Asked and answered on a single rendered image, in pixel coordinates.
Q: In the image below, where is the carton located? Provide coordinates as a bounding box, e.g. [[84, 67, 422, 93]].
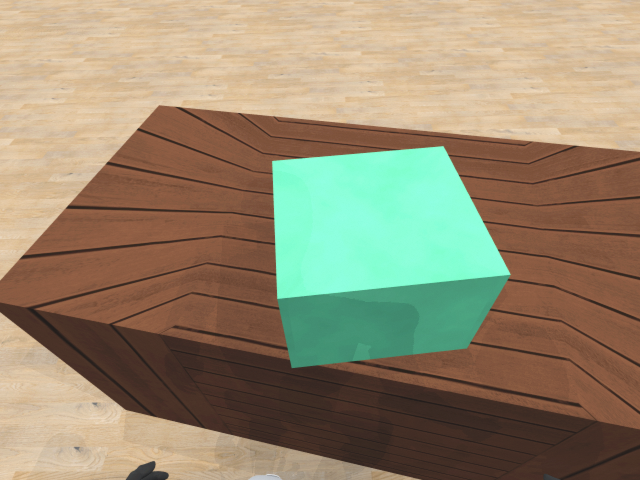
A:
[[272, 146, 511, 368]]

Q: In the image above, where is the pedestal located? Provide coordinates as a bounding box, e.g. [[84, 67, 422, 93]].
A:
[[0, 105, 640, 480]]

